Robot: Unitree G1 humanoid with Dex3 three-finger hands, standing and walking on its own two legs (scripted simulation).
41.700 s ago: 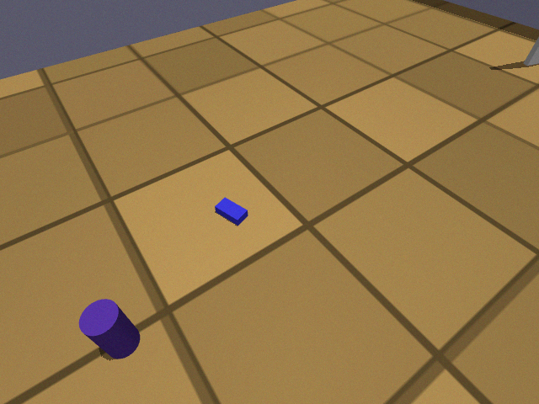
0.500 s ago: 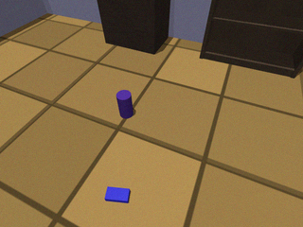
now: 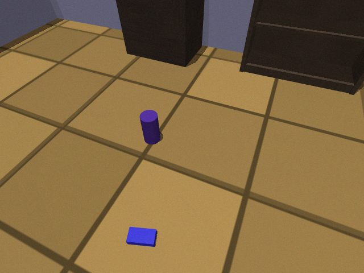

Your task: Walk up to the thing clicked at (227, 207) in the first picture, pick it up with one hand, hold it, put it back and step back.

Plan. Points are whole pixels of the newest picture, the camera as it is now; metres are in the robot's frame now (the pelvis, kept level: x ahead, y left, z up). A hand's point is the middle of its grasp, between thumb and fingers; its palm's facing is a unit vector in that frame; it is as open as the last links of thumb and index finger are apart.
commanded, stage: stand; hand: left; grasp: from above
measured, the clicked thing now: (141, 236) +0.44 +0.25 -0.76
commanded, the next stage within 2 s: rise first in 0.68 s
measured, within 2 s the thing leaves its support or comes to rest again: neither
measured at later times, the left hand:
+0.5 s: hand out of the picture +0.07 +0.25 -0.16, palm faces -0.02 -0.94 -0.34, open 7.4 cm
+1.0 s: hand out of the picture +0.15 +0.25 -0.17, palm faces +0.00 -0.95 -0.32, open 8.7 cm
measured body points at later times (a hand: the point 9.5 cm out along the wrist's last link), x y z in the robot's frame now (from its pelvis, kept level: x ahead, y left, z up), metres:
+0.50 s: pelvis +0.00 +0.00 +0.00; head +0.01 +0.00 +0.45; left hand +0.07 +0.30 -0.13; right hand +0.07 -0.30 -0.13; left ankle +0.01 +0.14 -0.75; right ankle -0.02 -0.13 -0.75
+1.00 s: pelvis -0.02 +0.00 -0.02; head +0.04 +0.01 +0.43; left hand +0.14 +0.30 -0.14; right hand +0.09 -0.27 -0.14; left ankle +0.01 +0.14 -0.75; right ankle -0.02 -0.14 -0.75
